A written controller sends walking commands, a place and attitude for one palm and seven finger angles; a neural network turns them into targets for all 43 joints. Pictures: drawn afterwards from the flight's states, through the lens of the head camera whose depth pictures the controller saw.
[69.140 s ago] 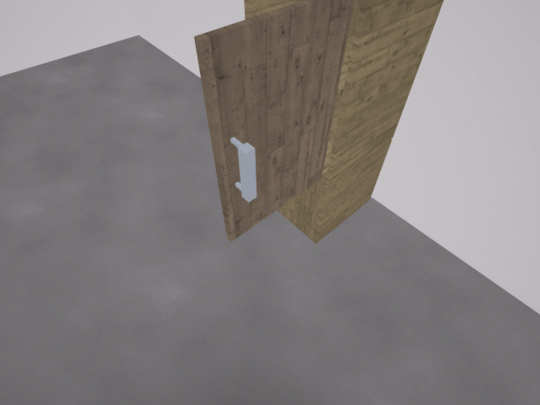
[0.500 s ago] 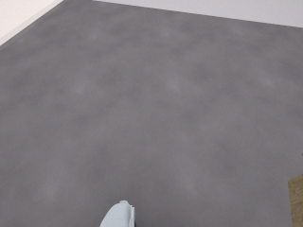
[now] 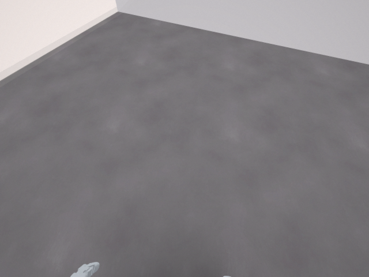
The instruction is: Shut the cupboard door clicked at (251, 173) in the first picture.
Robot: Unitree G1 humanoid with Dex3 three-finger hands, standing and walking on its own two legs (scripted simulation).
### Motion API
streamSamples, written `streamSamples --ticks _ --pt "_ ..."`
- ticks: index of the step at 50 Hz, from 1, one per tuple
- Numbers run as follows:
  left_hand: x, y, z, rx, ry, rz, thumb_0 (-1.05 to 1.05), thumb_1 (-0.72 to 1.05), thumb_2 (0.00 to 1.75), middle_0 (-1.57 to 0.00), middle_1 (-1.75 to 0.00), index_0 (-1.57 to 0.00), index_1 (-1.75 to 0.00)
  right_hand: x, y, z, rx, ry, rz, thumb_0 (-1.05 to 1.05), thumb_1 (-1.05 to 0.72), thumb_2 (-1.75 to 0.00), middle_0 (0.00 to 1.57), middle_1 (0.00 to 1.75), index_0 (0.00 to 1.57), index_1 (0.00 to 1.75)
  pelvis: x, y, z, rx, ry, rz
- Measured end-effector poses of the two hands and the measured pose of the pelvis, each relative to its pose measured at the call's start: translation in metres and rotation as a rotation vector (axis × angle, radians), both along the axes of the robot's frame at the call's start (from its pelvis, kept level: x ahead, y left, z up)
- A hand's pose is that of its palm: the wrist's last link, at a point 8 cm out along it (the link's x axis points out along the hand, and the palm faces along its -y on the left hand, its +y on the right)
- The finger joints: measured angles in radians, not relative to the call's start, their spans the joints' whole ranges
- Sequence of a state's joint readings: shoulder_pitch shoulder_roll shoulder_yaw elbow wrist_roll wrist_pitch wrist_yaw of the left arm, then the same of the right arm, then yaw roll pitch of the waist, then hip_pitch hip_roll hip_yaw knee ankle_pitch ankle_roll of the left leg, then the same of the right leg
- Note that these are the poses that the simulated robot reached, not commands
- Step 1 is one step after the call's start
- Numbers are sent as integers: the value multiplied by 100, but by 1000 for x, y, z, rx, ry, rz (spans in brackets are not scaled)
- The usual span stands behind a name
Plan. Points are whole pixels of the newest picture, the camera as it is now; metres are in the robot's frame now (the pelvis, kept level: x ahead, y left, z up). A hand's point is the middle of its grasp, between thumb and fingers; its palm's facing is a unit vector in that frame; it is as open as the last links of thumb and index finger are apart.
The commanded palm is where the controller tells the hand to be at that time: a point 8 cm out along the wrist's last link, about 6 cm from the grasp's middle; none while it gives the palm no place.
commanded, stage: turn to face it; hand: left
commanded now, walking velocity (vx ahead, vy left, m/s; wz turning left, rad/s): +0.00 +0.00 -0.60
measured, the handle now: out of the picture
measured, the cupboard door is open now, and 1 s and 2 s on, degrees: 21 21 21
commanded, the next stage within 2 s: none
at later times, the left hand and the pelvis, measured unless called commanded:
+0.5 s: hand (119, 259) +0.18 +0.19 -0.16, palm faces -0.23 -0.95 -0.21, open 7.4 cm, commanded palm none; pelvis +0.06 +0.00 +0.01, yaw -17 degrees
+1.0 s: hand (150, 227) +0.27 +0.12 -0.17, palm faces -0.51 -0.84 -0.20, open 7.4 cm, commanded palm none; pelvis +0.09 +0.00 +0.00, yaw -34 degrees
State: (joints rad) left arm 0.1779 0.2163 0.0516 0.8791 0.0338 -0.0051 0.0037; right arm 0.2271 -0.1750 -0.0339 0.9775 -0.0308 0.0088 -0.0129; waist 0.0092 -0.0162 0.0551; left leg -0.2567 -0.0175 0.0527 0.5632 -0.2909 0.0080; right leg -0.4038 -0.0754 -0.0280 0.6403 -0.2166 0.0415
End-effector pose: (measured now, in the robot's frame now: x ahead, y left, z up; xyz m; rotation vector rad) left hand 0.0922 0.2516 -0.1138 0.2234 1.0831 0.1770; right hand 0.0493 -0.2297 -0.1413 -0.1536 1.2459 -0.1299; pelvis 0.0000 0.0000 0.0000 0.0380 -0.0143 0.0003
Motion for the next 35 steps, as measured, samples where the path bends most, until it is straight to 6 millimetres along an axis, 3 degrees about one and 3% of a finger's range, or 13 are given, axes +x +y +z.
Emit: streamSamples --ticks 3,6,12,17,25,32,35 --pt "9 -22 -6 -10 54 -37 0 91 90 -20 -30 -20 -29 5 -9 -10 23 15 -55 1 -91 -90 20 30 20 30 16 -8 -3 -10 -3 -37" --pt "10 -40 -7 -39 128 -51 0 91 90 -20 -30 -20 -29 7 -14 -3 20 37 -97 1 -91 -90 20 30 20 30 27 -12 4 -11 10 -68" --pt "20 -35 -7 -37 203 -59 0 94 90 -20 -30 -21 -30 15 -23 14 -27 41 -151 1 -91 -90 20 30 19 30 41 -11 13 -8 37 -128" --pt "36 -18 -22 -47 233 -89 0 92 90 -20 -30 -21 -30 24 -23 19 -86 -12 -190 1 -91 -90 20 30 19 30 50 2 5 -41 49 -184" --pt "97 -18 -15 -38 197 -223 1 91 90 -20 -30 -20 -29 13 -22 28 -107 -17 -256 1 -91 -90 20 30 20 30 61 3 10 -54 20 -296" --pt "161 -54 -9 12 89 -375 1 91 90 -20 -30 -20 -29 -11 -44 5 -73 -13 -377 0 -90 -90 20 30 20 30 68 -18 -5 -46 19 -392" --pt "174 -70 -6 31 54 -417 0 91 90 -20 -30 -20 -29 -20 -56 -2 -75 12 -424 1 -91 -90 20 30 20 30 68 -21 -7 -56 22 -420"
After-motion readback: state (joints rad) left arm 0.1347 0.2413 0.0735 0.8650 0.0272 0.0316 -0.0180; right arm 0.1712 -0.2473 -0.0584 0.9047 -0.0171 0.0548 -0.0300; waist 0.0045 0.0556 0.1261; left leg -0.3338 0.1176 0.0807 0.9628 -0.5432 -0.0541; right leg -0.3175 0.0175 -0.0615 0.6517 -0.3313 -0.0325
